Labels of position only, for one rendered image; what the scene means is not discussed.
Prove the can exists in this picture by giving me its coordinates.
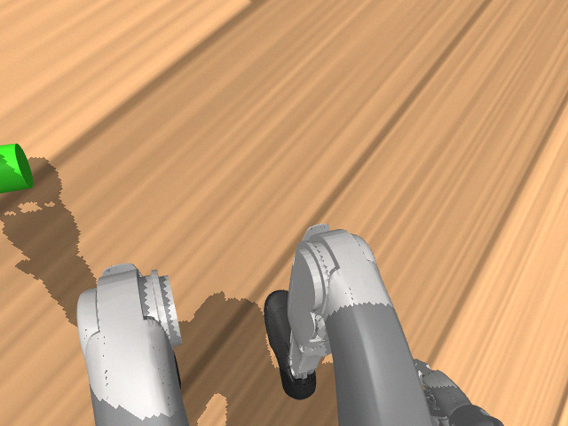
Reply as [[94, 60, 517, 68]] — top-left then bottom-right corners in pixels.
[[0, 144, 33, 193]]

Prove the right robot hand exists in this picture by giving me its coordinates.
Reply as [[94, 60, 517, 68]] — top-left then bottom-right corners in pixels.
[[414, 359, 472, 426]]

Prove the right robot arm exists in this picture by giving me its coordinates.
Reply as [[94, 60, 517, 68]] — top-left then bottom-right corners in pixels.
[[448, 405, 504, 426]]

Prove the right robot foot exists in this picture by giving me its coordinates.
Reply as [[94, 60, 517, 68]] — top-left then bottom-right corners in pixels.
[[264, 290, 316, 400]]

